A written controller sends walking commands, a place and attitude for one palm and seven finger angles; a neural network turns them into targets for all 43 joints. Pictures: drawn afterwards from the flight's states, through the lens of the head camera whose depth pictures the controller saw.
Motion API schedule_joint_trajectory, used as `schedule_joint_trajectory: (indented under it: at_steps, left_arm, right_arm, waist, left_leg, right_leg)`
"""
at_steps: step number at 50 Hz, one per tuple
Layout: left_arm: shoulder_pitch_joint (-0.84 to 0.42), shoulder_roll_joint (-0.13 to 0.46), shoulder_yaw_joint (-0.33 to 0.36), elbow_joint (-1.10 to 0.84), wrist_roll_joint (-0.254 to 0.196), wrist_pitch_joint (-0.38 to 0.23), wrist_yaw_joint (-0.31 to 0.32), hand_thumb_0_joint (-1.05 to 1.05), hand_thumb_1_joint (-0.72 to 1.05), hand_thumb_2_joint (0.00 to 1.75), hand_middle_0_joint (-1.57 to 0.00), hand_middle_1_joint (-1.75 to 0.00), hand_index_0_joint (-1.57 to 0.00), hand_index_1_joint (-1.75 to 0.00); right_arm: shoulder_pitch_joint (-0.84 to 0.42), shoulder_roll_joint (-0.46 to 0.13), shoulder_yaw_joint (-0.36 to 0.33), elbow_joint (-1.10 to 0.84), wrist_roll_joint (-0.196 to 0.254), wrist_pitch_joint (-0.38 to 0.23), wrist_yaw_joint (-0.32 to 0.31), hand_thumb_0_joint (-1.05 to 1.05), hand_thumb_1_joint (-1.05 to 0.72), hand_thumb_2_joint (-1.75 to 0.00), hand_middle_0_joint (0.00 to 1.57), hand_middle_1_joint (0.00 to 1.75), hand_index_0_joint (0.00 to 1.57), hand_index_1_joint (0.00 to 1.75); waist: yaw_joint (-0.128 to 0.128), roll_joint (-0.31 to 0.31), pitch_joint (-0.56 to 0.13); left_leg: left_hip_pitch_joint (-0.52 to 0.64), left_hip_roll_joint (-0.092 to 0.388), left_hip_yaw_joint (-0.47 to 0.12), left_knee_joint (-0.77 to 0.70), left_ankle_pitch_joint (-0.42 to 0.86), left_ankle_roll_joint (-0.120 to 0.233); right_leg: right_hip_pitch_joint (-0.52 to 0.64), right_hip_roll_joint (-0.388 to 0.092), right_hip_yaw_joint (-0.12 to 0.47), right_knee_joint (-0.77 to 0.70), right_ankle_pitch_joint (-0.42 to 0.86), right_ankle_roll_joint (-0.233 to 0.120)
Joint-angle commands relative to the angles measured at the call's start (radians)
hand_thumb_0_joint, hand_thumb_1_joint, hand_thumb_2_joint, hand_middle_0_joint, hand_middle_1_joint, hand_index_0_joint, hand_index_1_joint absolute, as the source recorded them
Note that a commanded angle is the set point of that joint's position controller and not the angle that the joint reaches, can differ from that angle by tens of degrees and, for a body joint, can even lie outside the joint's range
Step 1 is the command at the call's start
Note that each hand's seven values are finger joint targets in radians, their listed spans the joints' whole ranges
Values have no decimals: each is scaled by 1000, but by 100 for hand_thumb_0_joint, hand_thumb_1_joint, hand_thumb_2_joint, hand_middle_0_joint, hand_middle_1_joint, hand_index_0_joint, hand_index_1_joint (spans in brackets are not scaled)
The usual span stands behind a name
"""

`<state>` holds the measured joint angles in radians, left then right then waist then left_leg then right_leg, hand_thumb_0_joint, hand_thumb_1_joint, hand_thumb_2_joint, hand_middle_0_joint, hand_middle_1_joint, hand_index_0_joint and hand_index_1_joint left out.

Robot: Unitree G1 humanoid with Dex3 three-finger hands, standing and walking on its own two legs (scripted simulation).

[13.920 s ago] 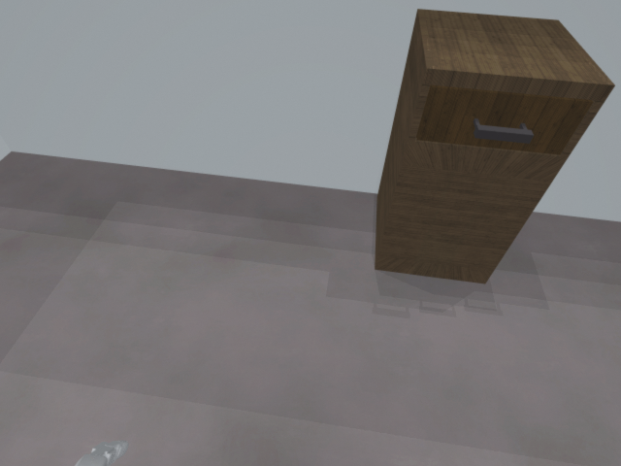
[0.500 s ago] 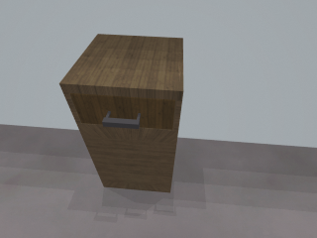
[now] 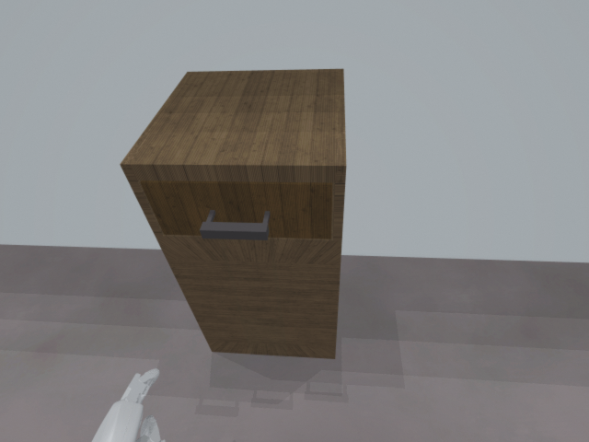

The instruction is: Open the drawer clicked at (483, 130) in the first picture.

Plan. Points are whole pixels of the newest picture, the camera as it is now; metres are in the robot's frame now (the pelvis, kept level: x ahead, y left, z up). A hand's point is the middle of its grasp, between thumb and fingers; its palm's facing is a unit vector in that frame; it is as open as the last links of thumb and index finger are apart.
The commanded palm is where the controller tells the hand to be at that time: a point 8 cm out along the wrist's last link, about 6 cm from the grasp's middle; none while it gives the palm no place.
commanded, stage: raise the hand with hooked fingers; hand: left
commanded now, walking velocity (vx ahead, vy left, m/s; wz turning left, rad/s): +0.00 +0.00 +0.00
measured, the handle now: (237, 223) +0.55 +0.16 -0.05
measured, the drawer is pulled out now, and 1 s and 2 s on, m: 0.00 0.00 0.00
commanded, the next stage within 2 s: move the hooked fingers above the handle in 1.72 s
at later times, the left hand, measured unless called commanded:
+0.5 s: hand (155, 374) +0.22 +0.21 -0.01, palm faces +0.11 -0.07 -0.99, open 10.1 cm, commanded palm +0.19 +0.21 +0.03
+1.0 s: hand (154, 298) +0.30 +0.22 +0.05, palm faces +0.11 -0.08 -0.99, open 13.0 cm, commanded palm +0.28 +0.22 +0.10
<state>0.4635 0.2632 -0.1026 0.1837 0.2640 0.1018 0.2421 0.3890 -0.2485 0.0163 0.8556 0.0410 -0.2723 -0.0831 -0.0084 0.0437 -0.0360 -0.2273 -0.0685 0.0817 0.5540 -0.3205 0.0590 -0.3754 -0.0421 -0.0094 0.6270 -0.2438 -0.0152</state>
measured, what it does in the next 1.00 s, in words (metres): stands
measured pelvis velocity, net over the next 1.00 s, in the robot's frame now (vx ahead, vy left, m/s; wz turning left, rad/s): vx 0.04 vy -0.01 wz -0.01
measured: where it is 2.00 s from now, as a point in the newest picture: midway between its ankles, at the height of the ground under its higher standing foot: outside the picture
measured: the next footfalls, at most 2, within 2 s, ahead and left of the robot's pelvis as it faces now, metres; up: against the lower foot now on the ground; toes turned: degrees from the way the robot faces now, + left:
none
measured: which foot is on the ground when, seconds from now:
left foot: down 0.00-1.00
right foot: down 0.00-1.00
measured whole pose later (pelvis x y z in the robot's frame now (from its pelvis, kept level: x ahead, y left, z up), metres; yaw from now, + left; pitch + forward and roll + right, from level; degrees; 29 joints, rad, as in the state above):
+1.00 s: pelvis +0.04 -0.01 -0.01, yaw +0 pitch +7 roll +1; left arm 0.19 0.41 -0.02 -0.04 0.99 -0.01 0.31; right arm 0.14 -0.28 -0.05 0.60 -0.03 0.12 0.00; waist 0.05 0.06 -0.07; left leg -0.35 -0.04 0.03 0.64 -0.41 0.03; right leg -0.48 0.03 0.02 0.68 -0.31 -0.03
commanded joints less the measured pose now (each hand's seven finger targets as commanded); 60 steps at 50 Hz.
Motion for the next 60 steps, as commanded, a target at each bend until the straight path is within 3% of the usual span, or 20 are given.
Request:
schedule_joint_trajectory:
  at_steps: [1, 2, 4, 7, 11, 14, 16, 18, 19, 21, 24, 25, 28, 31, 35, 38, 43, 50, 56, 60]
  left_arm:
    - [-46, 21, -48, -190, 345, -69, 93, 0, 67, 80, -22, -45, -22, -45]
    - [81, -1, -54, -145, 418, -71, 107, 0, 64, 79, -22, -47, -22, -47]
    - [307, 31, 12, -65, 539, -93, 122, 0, 60, 77, -22, -50, -22, -50]
    - [278, 84, 68, -193, 671, -151, 139, 0, 53, 74, -23, -54, -23, -54]
    - [117, 164, 146, -347, 777, -190, 222, 0, 43, 70, -23, -60, -23, -60]
    - [-141, 242, 178, -502, 835, -216, 285, 0, 36, 67, -24, -64, -24, -64]
    - [-213, 224, 148, -510, 835, -233, 302, 0, 32, 65, -24, -68, -24, -68]
    - [-289, 239, 133, -541, 829, -255, 297, 0, 27, 63, -25, -70, -25, -70]
    - [-333, 221, 109, -544, 817, -264, 289, 0, 25, 62, -25, -72, -25, -72]
    - [-326, 218, 96, -508, 806, -276, 272, 0, 20, 60, -25, -75, -25, -75]
    - [-207, 198, 100, -395, 793, -220, 221, 0, 13, 57, -25, -80, -25, -80]
    - [-144, 206, 104, -360, 784, -190, 194, 0, 11, 56, -26, -81, -26, -81]
    - [-31, 272, 165, -342, 749, -127, 126, 0, 4, 53, -26, -86, -26, -86]
    - [-40, 318, 212, -409, 736, -121, 99, 0, -3, 50, -27, -90, -27, -90]
    - [-180, 328, 228, -495, 754, -150, 122, 0, -13, 46, -27, -96, -27, -96]
    - [-259, 329, 237, -516, 751, -194, 151, 0, -20, 43, -28, -100, -28, -100]
    - [-304, 308, 218, -444, 726, -189, 159, 0, -31, 38, -29, -108, -29, -108]
    - [-466, 329, 158, -380, 715, -69, 44, 0, -48, 31, -30, -118, -30, -118]
    - [-657, 386, 169, -353, 718, -69, -43, 0, -50, 30, -30, -120, -30, -120]
    - [-778, 401, 160, -335, 718, -89, -83, 0, -50, 30, -30, -120, -30, -120]
  right_arm:
    - [-255, -140, -63, -340, -66, -49, 33, 0, -90, -90, 20, 30, 20, 30]
    - [-277, -139, -73, -377, -78, -10, 53, 0, -90, -90, 20, 30, 20, 30]
    - [-314, -134, -84, -430, -79, 97, 88, 0, -90, -90, 20, 30, 20, 30]
    - [-415, -112, -71, -520, -78, 231, 128, 0, -90, -90, 20, 30, 20, 30]
    - [-439, -80, -69, -557, -92, 316, 140, 0, -90, -90, 20, 30, 20, 30]
    - [-394, -66, -72, -533, -115, 338, 125, 0, -90, -90, 20, 30, 20, 30]
    - [-385, -60, -73, -521, -116, 328, 113, 0, -90, -90, 20, 30, 20, 30]
    - [-380, -71, -75, -510, -124, 316, 109, 0, -90, -90, 20, 30, 20, 30]
    - [-386, -73, -73, -496, -126, 313, 107, 0, -90, -90, 20, 30, 20, 30]
    - [-389, -84, -73, -490, -131, 301, 112, 0, -90, -90, 20, 30, 20, 30]
    - [-400, -84, -63, -486, -129, 321, 120, 0, -90, -90, 20, 30, 20, 30]
    - [-390, -78, -57, -493, -117, 330, 122, 0, -90, -90, 20, 30, 20, 30]
    - [-397, -69, -32, -513, -79, 338, 117, 0, -90, -90, 20, 30, 20, 30]
    - [-401, -67, -21, -499, -75, 337, 110, 0, -90, -90, 20, 30, 20, 30]
    - [-394, -73, -36, -482, -92, 336, 96, 0, -90, -90, 20, 30, 20, 30]
    - [-368, -76, -60, -462, -99, 326, 89, 0, -90, -90, 20, 30, 20, 30]
    - [-353, -91, -87, -433, -85, 322, 85, 0, -90, -90, 20, 30, 20, 30]
    - [-386, -102, -76, -436, -50, 353, 77, 0, -90, -90, 20, 30, 20, 30]
    - [-383, -92, -54, -434, -47, 365, 62, 0, -90, -90, 20, 30, 20, 30]
    - [-375, -89, -46, -425, -44, 369, 60, 0, -90, -90, 20, 30, 20, 30]
  waist:
    - [-8, -263, 80]
    - [23, -314, 99]
    - [97, -319, 69]
    - [144, -246, -28]
    - [159, -8, -125]
    - [114, 33, -295]
    - [73, 26, -342]
    - [39, 31, -331]
    - [12, 20, -283]
    - [7, 4, -263]
    - [33, -72, -235]
    - [56, -124, -247]
    - [109, -198, -275]
    - [128, -136, -296]
    - [100, -57, -275]
    - [82, -4, -315]
    - [68, -36, -318]
    - [85, -45, -233]
    - [84, -34, -191]
    - [79, 34, -198]
  left_leg:
    - [-254, 46, -173, -66, -182, -33]
    - [-275, 31, -137, -42, -153, -38]
    - [-318, 14, -85, -19, -90, -49]
    - [-332, 4, -49, 0, 25, -56]
    - [-279, 5, -47, 52, 94, -53]
    - [-206, 7, -86, 140, 163, -37]
    - [-162, 10, -92, 201, 171, -28]
    - [-148, 11, -92, 253, 139, -27]
    - [-150, 9, -105, 270, 129, -21]
    - [-190, 10, -105, 280, 101, -19]
    - [-245, 5, -112, 239, 156, -15]
    - [-277, 8, -101, 208, 169, -19]
    - [-329, 11, -87, 128, 191, -33]
    - [-308, 18, -81, 85, 227, -35]
    - [-264, 20, -90, 72, 247, -26]
    - [-199, 18, -94, 75, 263, -21]
    - [-161, 22, -93, 61, 294, -25]
    - [-114, 38, -87, -27, 293, -31]
    - [-64, 44, -88, -82, 291, -31]
    - [-18, 46, -93, -101, 323, -41]
  right_leg:
    - [-110, 61, 56, -110, -327, -34]
    - [-114, 63, 72, -129, -383, -41]
    - [-53, 69, 131, -149, -371, -61]
    - [35, 64, 152, -70, -155, -77]
    - [16, 84, 176, 17, -8, -95]
    - [-51, 82, 240, 71, 74, -90]
    - [-131, 70, 247, 79, 66, -80]
    - [-223, 62, 245, 77, 3, -74]
    - [-263, 65, 240, 68, -4, -71]
    - [-270, 63, 215, 73, -16, -63]
    - [-146, 69, 174, 68, 122, -52]
    - [-58, 64, 160, 64, 175, -42]
    - [138, 58, 180, 51, 293, -31]
    - [227, 45, 189, 51, 382, -30]
    - [204, 40, 179, 28, 379, -35]
    - [170, 41, 157, 21, 343, -39]
    - [143, 45, 112, 12, 313, -36]
    - [173, 45, 71, -48, 221, -36]
    - [202, 49, 52, -95, 190, -39]
    - [209, 53, 36, -114, 193, -44]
